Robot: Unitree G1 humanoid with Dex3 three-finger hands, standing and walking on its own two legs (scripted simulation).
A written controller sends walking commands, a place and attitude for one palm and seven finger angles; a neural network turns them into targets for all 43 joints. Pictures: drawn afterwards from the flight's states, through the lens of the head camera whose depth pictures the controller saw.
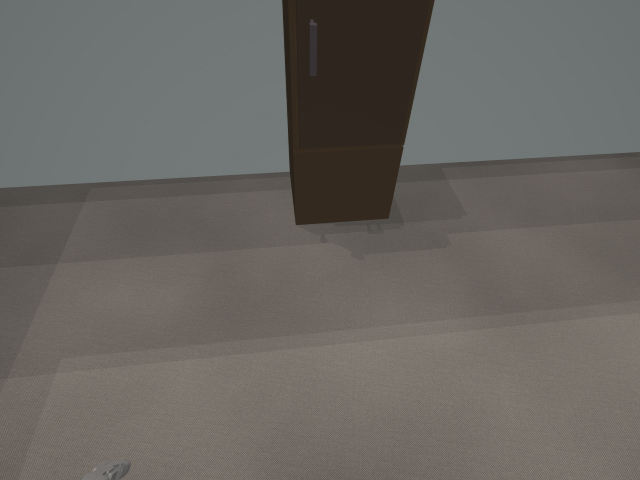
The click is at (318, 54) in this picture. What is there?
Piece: cupboard door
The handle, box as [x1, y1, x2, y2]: [309, 19, 316, 75]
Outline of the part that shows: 310,19 309,73 310,75 316,75 316,23 314,23 313,20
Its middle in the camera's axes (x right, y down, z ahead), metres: -0.03 -0.57 +1.15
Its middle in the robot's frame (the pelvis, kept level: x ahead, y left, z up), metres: +1.25 +0.10 +0.02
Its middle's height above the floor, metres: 0.79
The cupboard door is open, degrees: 0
